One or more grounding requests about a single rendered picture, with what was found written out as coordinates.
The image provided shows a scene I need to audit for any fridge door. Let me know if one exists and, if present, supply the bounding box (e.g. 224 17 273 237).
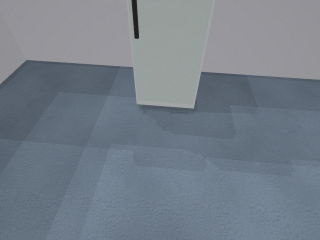
128 0 213 105

